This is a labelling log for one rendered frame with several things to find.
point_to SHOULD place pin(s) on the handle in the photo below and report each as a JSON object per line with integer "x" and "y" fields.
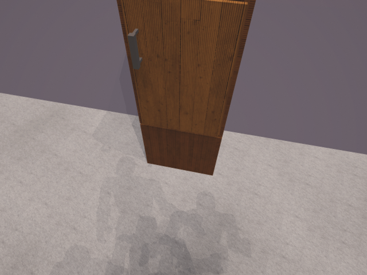
{"x": 136, "y": 60}

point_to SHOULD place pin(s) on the cupboard door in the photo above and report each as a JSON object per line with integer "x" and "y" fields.
{"x": 188, "y": 50}

